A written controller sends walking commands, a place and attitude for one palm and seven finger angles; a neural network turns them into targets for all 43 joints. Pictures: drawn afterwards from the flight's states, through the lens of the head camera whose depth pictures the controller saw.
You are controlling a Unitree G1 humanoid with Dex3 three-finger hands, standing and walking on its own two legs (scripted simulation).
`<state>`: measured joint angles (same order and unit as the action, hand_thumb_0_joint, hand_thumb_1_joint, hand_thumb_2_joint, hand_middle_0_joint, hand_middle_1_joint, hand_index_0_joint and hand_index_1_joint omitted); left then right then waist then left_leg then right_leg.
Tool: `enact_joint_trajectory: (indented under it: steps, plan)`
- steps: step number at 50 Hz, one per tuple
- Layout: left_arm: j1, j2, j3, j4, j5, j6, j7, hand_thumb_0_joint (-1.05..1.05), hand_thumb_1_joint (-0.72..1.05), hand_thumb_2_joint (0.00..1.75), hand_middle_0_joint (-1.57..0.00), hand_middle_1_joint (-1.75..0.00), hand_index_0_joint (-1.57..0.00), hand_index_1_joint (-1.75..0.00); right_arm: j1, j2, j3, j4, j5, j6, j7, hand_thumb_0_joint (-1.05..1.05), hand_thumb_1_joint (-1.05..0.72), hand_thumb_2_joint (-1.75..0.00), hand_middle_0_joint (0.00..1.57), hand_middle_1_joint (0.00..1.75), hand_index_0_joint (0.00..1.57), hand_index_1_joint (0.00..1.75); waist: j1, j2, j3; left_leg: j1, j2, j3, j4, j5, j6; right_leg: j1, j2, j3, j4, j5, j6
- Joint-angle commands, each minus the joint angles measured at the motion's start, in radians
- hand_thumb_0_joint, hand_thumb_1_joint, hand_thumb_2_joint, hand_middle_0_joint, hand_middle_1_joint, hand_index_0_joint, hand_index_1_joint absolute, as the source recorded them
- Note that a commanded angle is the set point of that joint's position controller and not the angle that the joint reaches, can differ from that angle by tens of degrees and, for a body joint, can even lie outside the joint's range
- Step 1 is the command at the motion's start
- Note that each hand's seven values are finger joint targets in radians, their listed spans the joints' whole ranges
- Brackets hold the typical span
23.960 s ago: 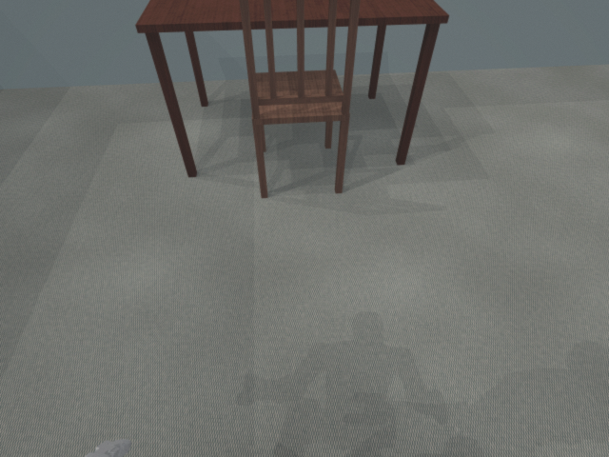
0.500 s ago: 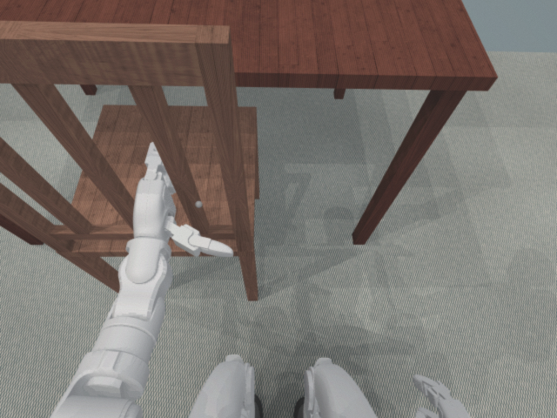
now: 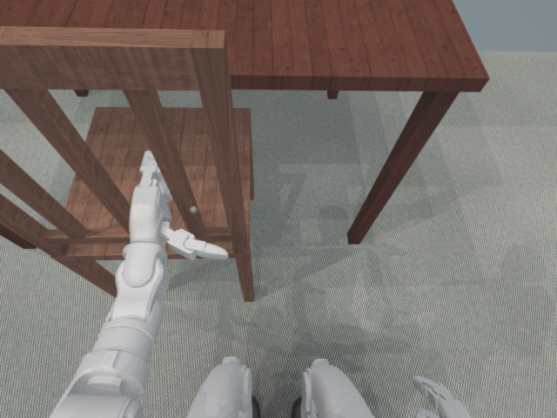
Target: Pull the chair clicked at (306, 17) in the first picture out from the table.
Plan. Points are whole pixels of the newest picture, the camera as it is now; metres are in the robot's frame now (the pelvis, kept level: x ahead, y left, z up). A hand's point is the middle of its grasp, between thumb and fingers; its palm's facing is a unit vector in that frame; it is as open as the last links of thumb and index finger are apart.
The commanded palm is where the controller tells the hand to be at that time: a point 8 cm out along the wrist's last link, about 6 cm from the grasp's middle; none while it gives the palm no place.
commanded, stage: hook a spindle and tug to test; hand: left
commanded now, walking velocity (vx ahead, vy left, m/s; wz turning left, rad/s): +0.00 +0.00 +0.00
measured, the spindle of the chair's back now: (98, 181) +0.44 +0.25 +0.04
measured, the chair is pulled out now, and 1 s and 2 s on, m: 0.00 0.00 0.03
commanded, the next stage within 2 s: step backward, pulling the chair out in 1.52 s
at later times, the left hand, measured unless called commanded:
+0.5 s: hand (195, 206) +0.41 +0.12 +0.02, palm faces +0.01 -1.00 -0.03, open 13.7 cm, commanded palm +0.38 +0.17 +0.02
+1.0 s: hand (193, 207) +0.41 +0.12 +0.02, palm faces +0.01 -1.00 -0.01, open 5.4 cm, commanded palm +0.37 +0.17 +0.02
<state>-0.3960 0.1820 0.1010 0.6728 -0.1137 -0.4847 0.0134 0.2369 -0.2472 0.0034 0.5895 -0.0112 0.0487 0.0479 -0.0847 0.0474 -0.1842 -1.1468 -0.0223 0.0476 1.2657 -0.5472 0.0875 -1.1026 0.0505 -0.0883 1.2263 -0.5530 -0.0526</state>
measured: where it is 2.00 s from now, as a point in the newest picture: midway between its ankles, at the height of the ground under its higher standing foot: outside the picture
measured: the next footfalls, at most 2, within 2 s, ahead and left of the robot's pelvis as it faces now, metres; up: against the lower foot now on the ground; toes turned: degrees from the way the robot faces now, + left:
none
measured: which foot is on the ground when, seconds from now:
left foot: down 0.00-1.00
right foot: down 0.00-1.00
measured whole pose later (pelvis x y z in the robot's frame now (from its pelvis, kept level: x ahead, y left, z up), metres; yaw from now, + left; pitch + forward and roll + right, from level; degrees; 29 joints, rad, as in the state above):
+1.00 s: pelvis +0.01 +0.00 +0.00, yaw +0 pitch +25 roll -3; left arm -0.37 0.18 0.09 0.64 -0.12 -0.47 0.03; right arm 0.24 -0.24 0.00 0.58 -0.01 0.06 0.06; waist -0.09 0.05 -0.19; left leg -1.13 -0.02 0.05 1.26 -0.56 0.09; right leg -1.09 0.05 -0.08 1.21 -0.56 -0.05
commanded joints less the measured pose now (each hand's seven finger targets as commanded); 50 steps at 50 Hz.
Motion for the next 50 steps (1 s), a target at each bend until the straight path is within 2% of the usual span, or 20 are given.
enact_joint_trajectory:
  steps: [1, 4, 5, 8, 10, 13, 16, 20, 22, 24, 26, 28, 31, 35, 36, 38, 41, 43, 48, 50]
  plan:
    - [-0.267, 0.12, 0.026, -0.258, -0.004, -0.088, -0.005, 0.0, -0.5, 0.3, -0.06, -0.08, -0.06, -0.08, 0.06, -0.149, -0.054, -0.101, 0.005, -0.027, -0.011, 0.0, -0.9, -0.9, 0.2, 0.3, 0.2, 0.3, -0.009, -0.004, -0.439, 0.381, 0.033, -0.135, -0.146, 0.388, -0.068, 0.196, -0.013, 0.08, -0.145, 0.343, 0.024]
    - [-0.313, 0.082, -0.011, -0.195, 0.006, -0.085, -0.004, 0.0, -0.5, 0.3, -0.11, -0.24, -0.11, -0.24, 0.06, -0.151, -0.051, -0.084, 0.004, -0.028, -0.013, 0.0, -0.9, -0.9, 0.2, 0.3, 0.2, 0.3, -0.036, -0.023, -0.363, 0.344, 0.033, -0.144, -0.142, 0.319, -0.063, 0.136, -0.014, 0.073, -0.149, 0.276, 0.026]
    - [-0.334, 0.1, 0.001, -0.199, 0.008, -0.089, -0.002, 0.0, -0.5, 0.3, -0.13, -0.3, -0.13, -0.3, 0.059, -0.154, -0.052, -0.082, 0.004, -0.029, -0.016, 0.0, -0.9, -0.9, 0.2, 0.3, 0.2, 0.3, -0.037, -0.024, -0.367, 0.335, 0.032, -0.144, -0.14, 0.302, -0.062, 0.138, -0.014, 0.078, -0.15, 0.263, 0.026]
    - [-0.342, 0.082, -0.006, -0.201, 0.003, -0.088, -0.001, 0.0, -0.5, 0.3, -0.18, -0.46, -0.18, -0.46, 0.06, -0.154, -0.052, -0.086, 0.002, -0.033, -0.017, 0.0, -0.9, -0.9, 0.2, 0.3, 0.2, 0.3, -0.029, 0.0, -0.415, 0.376, 0.031, -0.152, -0.141, 0.328, -0.066, 0.132, -0.016, 0.072, -0.143, 0.272, 0.023]
    - [-0.333, 0.112, 0.019, -0.201, 0.001, -0.085, -0.003, 0.0, -0.5, 0.3, -0.22, -0.57, -0.22, -0.57, 0.056, -0.156, -0.051, -0.087, 0.003, -0.03, -0.02, 0.0, -0.9, -0.9, 0.2, 0.3, 0.2, 0.3, -0.017, 0.006, -0.437, 0.376, 0.03, -0.149, -0.14, 0.337, -0.07, 0.148, -0.016, 0.077, -0.141, 0.281, 0.022]
    - [-0.35, 0.094, -0.001, -0.199, 0.01, -0.08, -0.001, 0.0, -0.5, 0.3, -0.27, -0.74, -0.27, -0.74, 0.062, -0.153, -0.052, -0.085, 0.001, -0.029, -0.019, 0.0, -0.9, -0.9, 0.2, 0.3, 0.2, 0.3, -0.024, 0.022, -0.449, 0.4, 0.031, -0.153, -0.136, 0.377, -0.071, 0.137, -0.015, 0.072, -0.132, 0.307, 0.021]
    - [-0.316, 0.093, 0.004, -0.209, 0.007, -0.073, 0.004, 0.0, -0.5, 0.3, -0.32, -0.9, -0.32, -0.9, 0.06, -0.151, -0.053, -0.092, 0.002, -0.025, -0.015, 0.0, -0.9, -0.9, 0.2, 0.3, 0.2, 0.3, -0.016, 0.014, -0.463, 0.399, 0.031, -0.147, -0.139, 0.38, -0.07, 0.16, -0.014, 0.074, -0.14, 0.316, 0.022]
    - [-0.308, 0.096, 0.013, -0.197, 0.006, -0.064, 0.012, 0.0, -0.28, 0.4, -0.39, -1.12, -0.39, -1.12, 0.064, -0.15, -0.052, -0.091, 0.003, -0.019, -0.013, 0.0, -0.9, -0.9, 0.2, 0.3, 0.2, 0.3, -0.019, -0.016, -0.44, 0.374, 0.031, -0.144, -0.142, 0.379, -0.067, 0.174, -0.012, 0.072, -0.141, 0.324, 0.024]
    - [-0.313, 0.085, -0.001, -0.201, 0.012, -0.065, 0.014, 0.0, -0.16, 0.44, -0.43, -1.23, -0.43, -1.23, 0.067, -0.15, -0.053, -0.094, 0.002, -0.021, -0.012, 0.0, -0.9, -0.9, 0.2, 0.3, 0.2, 0.3, -0.024, -0.006, -0.438, 0.373, 0.03, -0.142, -0.139, 0.378, -0.065, 0.169, -0.011, 0.073, -0.14, 0.326, 0.023]
    - [-0.288, 0.098, 0.017, -0.192, 0.005, -0.065, 0.011, 0.0, -0.05, 0.49, -0.46, -1.34, -0.46, -1.34, 0.068, -0.15, -0.053, -0.091, 0.003, -0.019, -0.012, 0.0, -0.9, -0.9, 0.2, 0.3, 0.2, 0.3, -0.021, -0.037, -0.43, 0.351, 0.028, -0.134, -0.138, 0.366, -0.061, 0.194, -0.011, 0.079, -0.15, 0.332, 0.026]
    - [-0.304, 0.092, 0.006, -0.193, 0.003, -0.069, 0.003, 0.0, 0.06, 0.54, -0.5, -1.45, -0.5, -1.45, 0.065, -0.147, -0.051, -0.091, 0.002, -0.021, -0.013, 0.0, -0.9, -0.9, 0.2, 0.3, 0.2, 0.3, -0.025, -0.026, -0.422, 0.331, 0.024, -0.126, -0.136, 0.342, -0.059, 0.202, -0.013, 0.087, -0.156, 0.324, 0.027]
    - [-0.324, 0.115, 0.02, -0.186, 0.008, -0.074, -0.003, 0.0, 0.17, 0.59, -0.5, -1.45, -0.5, -1.45, 0.069, -0.15, -0.049, -0.087, 0.004, -0.022, -0.015, 0.0, -0.9, -0.9, 0.2, 0.3, 0.2, 0.3, -0.024, -0.007, -0.405, 0.331, 0.026, -0.131, -0.137, 0.345, -0.062, 0.182, -0.013, 0.083, -0.147, 0.318, 0.023]
    - [-0.31, 0.111, 0.024, -0.176, 0.003, -0.074, -0.006, 0.0, 0.34, 0.66, -0.5, -1.45, -0.5, -1.45, 0.072, -0.15, -0.05, -0.087, 0.003, -0.022, -0.015, 0.0, -0.9, -0.9, 0.2, 0.3, 0.2, 0.3, -0.02, 0.004, -0.417, 0.344, 0.027, -0.129, -0.137, 0.357, -0.064, 0.181, -0.012, 0.082, -0.147, 0.323, 0.022]
    - [-0.287, 0.104, 0.022, -0.233, -0.008, -0.078, -0.006, 0.0, 0.56, 0.76, -0.5, -1.45, -0.5, -1.45, 0.074, -0.15, -0.055, -0.091, 0.002, -0.024, -0.011, 0.0, -0.9, -0.9, 0.2, 0.3, 0.2, 0.3, -0.007, 0.047, -0.479, 0.425, 0.033, -0.139, -0.141, 0.436, -0.075, 0.179, -0.011, 0.073, -0.137, 0.363, 0.019]
    - [-0.282, 0.081, 0.002, -0.239, -0.016, -0.075, -0.007, 0.0, 0.62, 0.78, -0.5, -1.45, -0.5, -1.45, 0.071, -0.147, -0.055, -0.092, 0.003, -0.024, -0.01, 0.0, -0.9, -0.9, 0.2, 0.3, 0.2, 0.3, -0.017, 0.018, -0.477, 0.424, 0.033, -0.138, -0.14, 0.438, -0.071, 0.19, -0.01, 0.073, -0.145, 0.372, 0.023]
    - [-0.271, 0.086, 0.004, -0.22, -0.011, -0.069, -0.007, 0.0, 0.73, 0.83, -0.5, -1.45, -0.5, -1.45, 0.074, -0.15, -0.054, -0.092, 0.003, -0.023, -0.01, 0.0, -0.9, -0.9, 0.2, 0.3, 0.2, 0.3, -0.021, -0.011, -0.458, 0.394, 0.034, -0.141, -0.139, 0.431, -0.068, 0.193, -0.009, 0.073, -0.141, 0.372, 0.025]
    - [-0.266, 0.095, 0.009, -0.23, -0.003, -0.074, -0.003, 0.0, 0.9, 0.9, -0.5, -1.45, -0.5, -1.45, 0.071, -0.149, -0.055, -0.09, 0.003, -0.024, -0.01, 0.0, -0.9, -0.9, 0.2, 0.3, 0.2, 0.3, -0.015, 0.002, -0.44, 0.383, 0.032, -0.137, -0.141, 0.409, -0.068, 0.188, -0.01, 0.074, -0.141, 0.357, 0.023]
    - [-0.254, 0.079, -0.004, -0.224, -0.001, -0.074, -0.002, 0.0, 0.9, 0.9, -0.5, -1.45, -0.5, -1.45, 0.071, -0.15, -0.056, -0.091, 0.002, -0.022, -0.008, 0.0, -0.9, -0.9, 0.2, 0.3, 0.2, 0.3, -0.016, 0.002, -0.44, 0.406, 0.035, -0.145, -0.143, 0.43, -0.07, 0.171, -0.009, 0.068, -0.138, 0.358, 0.022]
    - [-0.177, 0.095, 0.009, -0.267, -0.007, -0.073, -0.006, 0.0, 0.9, 0.9, -0.5, -1.45, -0.5, -1.45, 0.062, -0.148, -0.056, -0.108, 0.004, -0.019, -0.004, 0.0, -0.9, -0.9, 0.2, 0.3, 0.2, 0.3, 0.004, 0.007, -0.448, 0.415, 0.036, -0.14, -0.15, 0.456, -0.075, 0.196, -0.009, 0.07, -0.139, 0.383, 0.02]
    - [-0.142, 0.068, -0.018, -0.308, -0.007, -0.075, -0.006, 0.0, 0.9, 0.9, -0.5, -1.45, -0.5, -1.45, 0.057, -0.142, -0.059, -0.115, 0.005, -0.018, 0.0, 0.0, -0.9, -0.9, 0.2, 0.3, 0.2, 0.3, 0.009, 0.023, -0.458, 0.449, 0.04, -0.143, -0.156, 0.483, -0.08, 0.196, -0.009, 0.066, -0.14, 0.391, 0.019]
